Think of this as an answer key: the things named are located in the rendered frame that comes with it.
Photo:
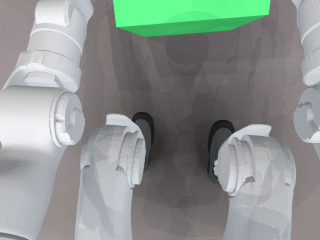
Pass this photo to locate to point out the carton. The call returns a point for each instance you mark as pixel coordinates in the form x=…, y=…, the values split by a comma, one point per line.
x=156, y=18

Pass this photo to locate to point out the left robot forearm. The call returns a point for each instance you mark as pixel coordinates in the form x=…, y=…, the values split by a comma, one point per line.
x=55, y=47

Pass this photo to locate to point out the robot right upper arm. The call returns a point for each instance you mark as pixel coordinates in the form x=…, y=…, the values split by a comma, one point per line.
x=306, y=117

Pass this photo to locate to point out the robot left upper arm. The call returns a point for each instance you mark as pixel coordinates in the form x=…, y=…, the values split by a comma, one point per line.
x=37, y=124

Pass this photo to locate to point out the robot right thigh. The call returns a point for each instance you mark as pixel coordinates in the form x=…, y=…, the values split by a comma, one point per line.
x=252, y=170

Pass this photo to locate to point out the right robot forearm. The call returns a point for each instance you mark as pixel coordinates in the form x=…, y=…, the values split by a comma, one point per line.
x=308, y=23

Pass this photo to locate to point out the right robot shin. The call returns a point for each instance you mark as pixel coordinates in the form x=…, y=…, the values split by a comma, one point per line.
x=259, y=130

